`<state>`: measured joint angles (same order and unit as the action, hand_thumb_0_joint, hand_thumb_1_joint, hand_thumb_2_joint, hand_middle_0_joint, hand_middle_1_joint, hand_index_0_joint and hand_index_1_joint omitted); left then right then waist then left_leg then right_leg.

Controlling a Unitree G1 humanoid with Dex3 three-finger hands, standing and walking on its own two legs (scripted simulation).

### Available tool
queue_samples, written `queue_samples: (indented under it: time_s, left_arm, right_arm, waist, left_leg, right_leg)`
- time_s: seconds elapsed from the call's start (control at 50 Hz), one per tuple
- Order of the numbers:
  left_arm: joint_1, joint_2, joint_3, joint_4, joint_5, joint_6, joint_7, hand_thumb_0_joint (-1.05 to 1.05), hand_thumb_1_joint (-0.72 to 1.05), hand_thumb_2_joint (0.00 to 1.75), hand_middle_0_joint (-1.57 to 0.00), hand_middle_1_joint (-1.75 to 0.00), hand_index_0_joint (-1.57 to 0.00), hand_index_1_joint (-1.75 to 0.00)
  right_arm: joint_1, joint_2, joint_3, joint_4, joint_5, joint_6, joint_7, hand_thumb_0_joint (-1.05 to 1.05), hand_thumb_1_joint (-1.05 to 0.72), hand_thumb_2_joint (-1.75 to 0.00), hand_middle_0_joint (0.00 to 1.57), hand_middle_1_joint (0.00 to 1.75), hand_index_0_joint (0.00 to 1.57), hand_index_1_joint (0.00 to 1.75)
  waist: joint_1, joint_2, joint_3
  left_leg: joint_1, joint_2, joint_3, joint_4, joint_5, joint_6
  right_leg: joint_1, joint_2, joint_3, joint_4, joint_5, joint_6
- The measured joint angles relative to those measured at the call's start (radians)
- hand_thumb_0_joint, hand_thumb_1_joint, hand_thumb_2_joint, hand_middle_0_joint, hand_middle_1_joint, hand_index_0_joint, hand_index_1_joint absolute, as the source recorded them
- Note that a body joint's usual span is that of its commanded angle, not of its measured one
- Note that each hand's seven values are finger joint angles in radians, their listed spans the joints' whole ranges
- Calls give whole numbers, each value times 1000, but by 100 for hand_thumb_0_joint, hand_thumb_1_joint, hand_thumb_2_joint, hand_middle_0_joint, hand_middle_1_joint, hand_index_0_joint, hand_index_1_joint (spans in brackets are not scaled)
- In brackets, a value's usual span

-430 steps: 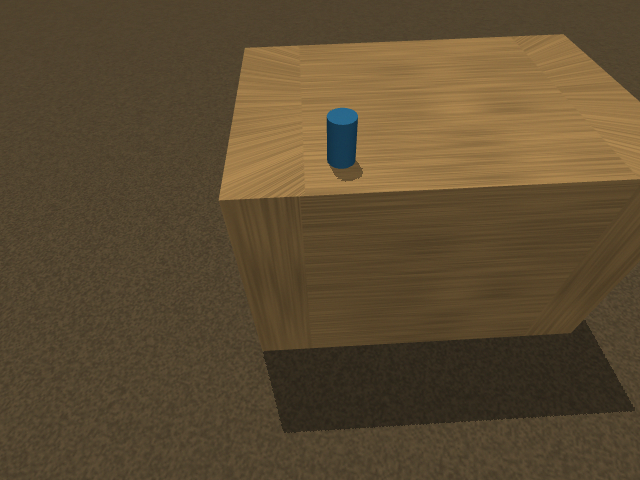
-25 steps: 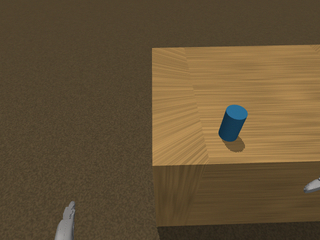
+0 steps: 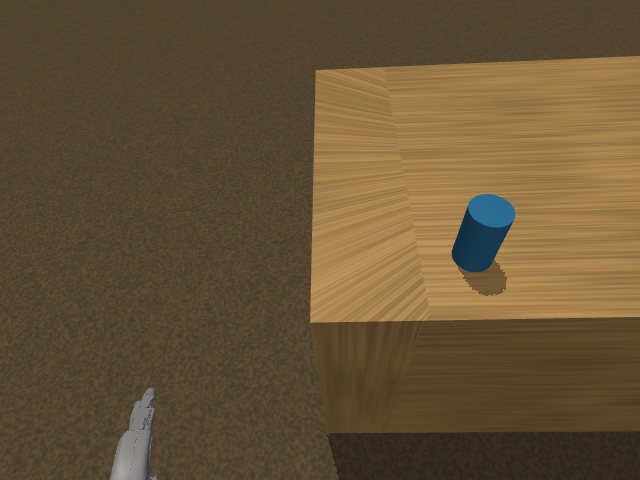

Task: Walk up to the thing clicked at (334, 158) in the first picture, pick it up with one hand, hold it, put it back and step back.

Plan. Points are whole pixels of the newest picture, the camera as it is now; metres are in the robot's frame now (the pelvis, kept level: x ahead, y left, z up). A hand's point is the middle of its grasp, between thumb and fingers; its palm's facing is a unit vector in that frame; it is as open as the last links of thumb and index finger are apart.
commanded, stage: go down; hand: right
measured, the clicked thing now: (480, 234) +0.47 -0.20 -0.01
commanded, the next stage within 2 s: approach in 1.88 s
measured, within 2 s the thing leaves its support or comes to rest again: neither
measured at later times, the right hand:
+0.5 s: hand out of the picture +0.36 -0.37 +0.12, palm faces +0.19 +0.98 +0.00, open 17.6 cm
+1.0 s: hand out of the picture +0.38 -0.39 +0.12, palm faces +0.20 +0.98 -0.01, open 17.7 cm
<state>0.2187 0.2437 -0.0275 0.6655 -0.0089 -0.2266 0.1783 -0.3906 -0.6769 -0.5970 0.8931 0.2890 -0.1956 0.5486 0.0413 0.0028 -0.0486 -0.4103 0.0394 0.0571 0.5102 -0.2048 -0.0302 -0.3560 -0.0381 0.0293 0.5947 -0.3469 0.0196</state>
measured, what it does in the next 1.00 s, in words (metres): stands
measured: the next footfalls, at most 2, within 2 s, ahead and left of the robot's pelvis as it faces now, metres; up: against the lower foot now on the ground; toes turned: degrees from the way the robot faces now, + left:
none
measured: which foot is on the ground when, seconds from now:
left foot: down 0.00-1.00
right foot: down 0.00-1.00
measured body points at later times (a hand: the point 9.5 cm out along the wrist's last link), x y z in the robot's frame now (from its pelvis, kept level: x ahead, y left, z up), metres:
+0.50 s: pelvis +0.00 +0.00 -0.01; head +0.05 -0.02 +0.44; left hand +0.15 +0.26 -0.07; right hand +0.35 -0.43 +0.12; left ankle +0.03 +0.14 -0.73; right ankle -0.03 -0.13 -0.73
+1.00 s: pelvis +0.00 -0.01 -0.02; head +0.06 -0.04 +0.42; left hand +0.14 +0.26 -0.08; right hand +0.37 -0.45 +0.12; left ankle +0.03 +0.14 -0.73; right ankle -0.03 -0.13 -0.73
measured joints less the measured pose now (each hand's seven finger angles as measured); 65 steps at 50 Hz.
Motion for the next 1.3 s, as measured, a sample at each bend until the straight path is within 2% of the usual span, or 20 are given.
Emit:
queue_samples:
  time_s: [0.36,0.9,1.3]
  left_arm:
    - [10,17,-20,-51,1,1,0,-1,-55,6,-7,-6,-6,-6]
    - [36,30,-38,-123,7,-5,-4,-1,-56,7,-6,-6,-6,-6]
    - [56,27,-43,-165,12,-3,-17,-1,-55,7,-6,-6,-6,-6]
  right_arm:
    - [-100,-98,-29,124,-21,-2,48,-2,55,-6,3,6,4,5]
    - [-241,-222,-53,256,-77,18,58,-2,61,-6,3,6,4,6]
    - [-256,-227,-57,244,-91,34,56,-2,60,-6,3,6,4,6]
  waist:
    - [28,5,-24]
    - [59,8,-44]
    - [65,3,-53]
  left_leg:
    - [-82,-5,3,62,-25,1]
    - [-201,-6,6,160,-58,-3]
    - [-243,-8,2,195,-68,-9]
  right_leg:
    - [-88,-6,7,75,-33,1]
    - [-217,-8,15,194,-78,-3]
    - [-263,-9,14,243,-97,-9]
